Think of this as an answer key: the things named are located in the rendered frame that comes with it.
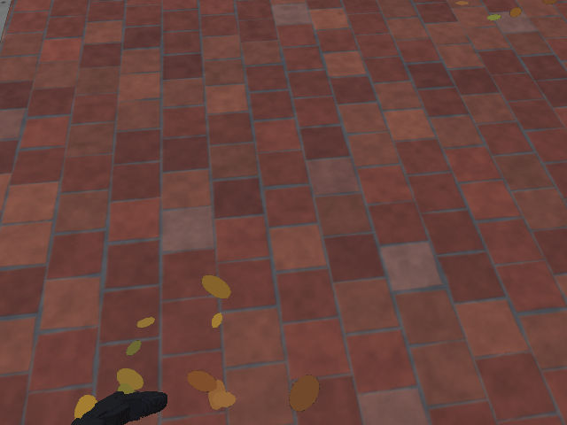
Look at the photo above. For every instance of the left robot hand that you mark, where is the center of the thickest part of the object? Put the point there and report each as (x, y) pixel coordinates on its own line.
(120, 408)

